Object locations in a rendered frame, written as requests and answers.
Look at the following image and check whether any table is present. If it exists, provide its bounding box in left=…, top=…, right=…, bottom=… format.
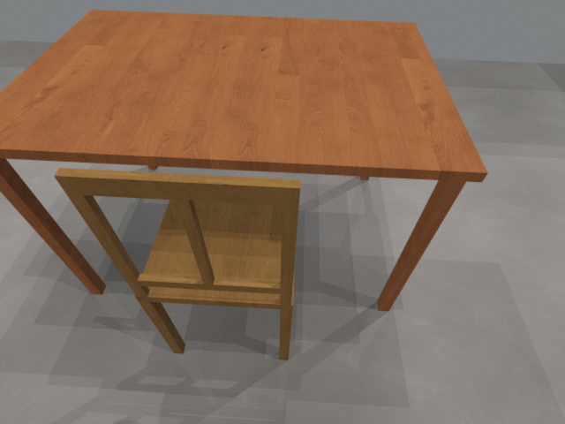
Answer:
left=0, top=10, right=488, bottom=311

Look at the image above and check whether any chair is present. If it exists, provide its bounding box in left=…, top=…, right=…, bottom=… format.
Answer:
left=54, top=168, right=300, bottom=360

